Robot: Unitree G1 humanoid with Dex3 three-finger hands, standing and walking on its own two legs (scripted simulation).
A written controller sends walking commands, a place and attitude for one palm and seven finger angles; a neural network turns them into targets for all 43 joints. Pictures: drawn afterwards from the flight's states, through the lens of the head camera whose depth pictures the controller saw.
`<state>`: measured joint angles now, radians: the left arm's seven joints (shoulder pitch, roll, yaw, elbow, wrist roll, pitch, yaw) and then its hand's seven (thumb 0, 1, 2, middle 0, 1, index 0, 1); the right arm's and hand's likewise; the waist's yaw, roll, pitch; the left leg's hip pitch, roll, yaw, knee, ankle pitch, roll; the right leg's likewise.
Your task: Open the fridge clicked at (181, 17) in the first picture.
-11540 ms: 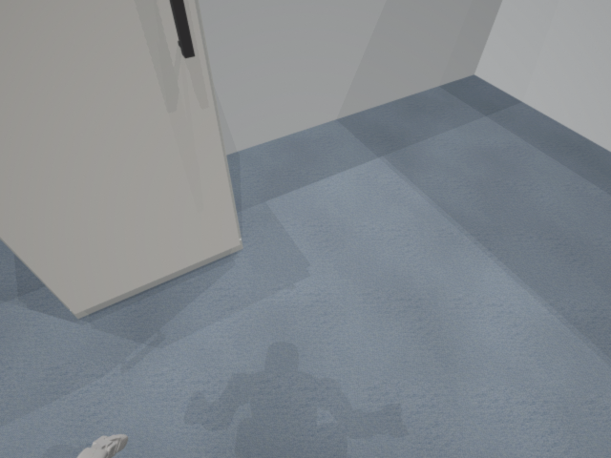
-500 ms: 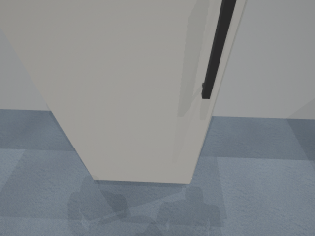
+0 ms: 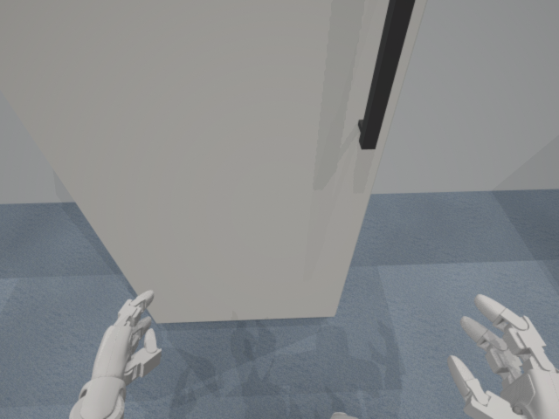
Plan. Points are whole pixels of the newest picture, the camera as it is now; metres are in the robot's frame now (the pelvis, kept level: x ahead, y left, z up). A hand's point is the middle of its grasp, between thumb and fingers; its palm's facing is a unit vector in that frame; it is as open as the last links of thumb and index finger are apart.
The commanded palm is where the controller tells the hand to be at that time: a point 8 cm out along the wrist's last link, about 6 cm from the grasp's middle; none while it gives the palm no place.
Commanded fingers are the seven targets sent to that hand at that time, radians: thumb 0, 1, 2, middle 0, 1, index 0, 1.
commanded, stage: raise the hand to about handle height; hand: right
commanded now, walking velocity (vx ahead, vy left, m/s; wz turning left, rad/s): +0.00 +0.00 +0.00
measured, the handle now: (391, 19) +0.52 -0.13 +0.32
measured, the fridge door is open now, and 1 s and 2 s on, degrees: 0 0 0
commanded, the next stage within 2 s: move the hooked fingers beside the handle in 1.58 s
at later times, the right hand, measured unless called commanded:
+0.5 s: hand (531, 282) +0.24 -0.26 +0.16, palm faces +0.01 +1.00 -0.08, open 12.2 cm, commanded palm +0.21 -0.31 +0.18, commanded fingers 0.00 0.31 -0.38 0.29 1.08 0.29 1.08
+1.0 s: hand out of the picture +0.27 -0.31 +0.27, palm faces +0.07 +0.99 -0.13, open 13.9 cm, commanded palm +0.23 -0.35 +0.28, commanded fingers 0.00 0.50 -0.30 0.30 1.20 0.30 1.20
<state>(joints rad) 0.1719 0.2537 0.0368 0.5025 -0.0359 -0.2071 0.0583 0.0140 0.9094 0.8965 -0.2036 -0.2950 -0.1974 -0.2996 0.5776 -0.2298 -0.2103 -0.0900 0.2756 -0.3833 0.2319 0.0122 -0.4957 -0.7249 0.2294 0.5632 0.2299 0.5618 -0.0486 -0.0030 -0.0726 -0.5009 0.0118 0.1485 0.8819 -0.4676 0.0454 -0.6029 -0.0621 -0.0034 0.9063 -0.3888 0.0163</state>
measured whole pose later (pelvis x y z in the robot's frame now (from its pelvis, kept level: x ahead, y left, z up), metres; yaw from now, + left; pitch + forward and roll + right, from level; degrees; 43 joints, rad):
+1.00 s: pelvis +0.00 -0.03 +0.05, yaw +0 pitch -5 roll +1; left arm 0.18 0.24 -0.13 0.62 -0.09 -0.23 0.10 0.02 0.90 0.90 -0.21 -0.30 -0.20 -0.30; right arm -0.16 -0.52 -0.48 -0.01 0.34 0.28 0.44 -0.01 0.49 -0.30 0.30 1.19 0.30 1.19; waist -0.08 -0.06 0.00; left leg -0.10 0.03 0.12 0.44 -0.25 0.00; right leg -0.20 -0.01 -0.04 0.47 -0.20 -0.03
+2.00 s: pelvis +0.02 -0.02 +0.05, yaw +1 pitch -3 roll +0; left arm 0.17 0.27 -0.09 0.60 -0.11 -0.18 0.09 0.02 0.91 0.90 -0.21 -0.30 -0.20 -0.30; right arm -0.26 -0.49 -0.45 0.02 0.32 0.37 0.41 -0.01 0.50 -0.30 0.30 1.20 0.30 1.20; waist -0.06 -0.06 -0.02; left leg -0.11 0.02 0.11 0.46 -0.29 0.01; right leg -0.19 -0.02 -0.05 0.47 -0.23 -0.01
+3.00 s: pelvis +0.02 -0.01 +0.05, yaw +2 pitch -2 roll +0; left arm 0.23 0.28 -0.06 0.65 -0.11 -0.11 0.10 0.02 0.91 0.90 -0.21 -0.30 -0.20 -0.30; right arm -0.63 -0.41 -0.29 0.44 0.22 0.30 0.24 -0.01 0.50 -0.30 0.30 1.20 0.30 1.20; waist 0.00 -0.04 -0.02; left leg -0.14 0.01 0.09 0.44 -0.27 0.02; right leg -0.20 -0.03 -0.06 0.44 -0.20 0.00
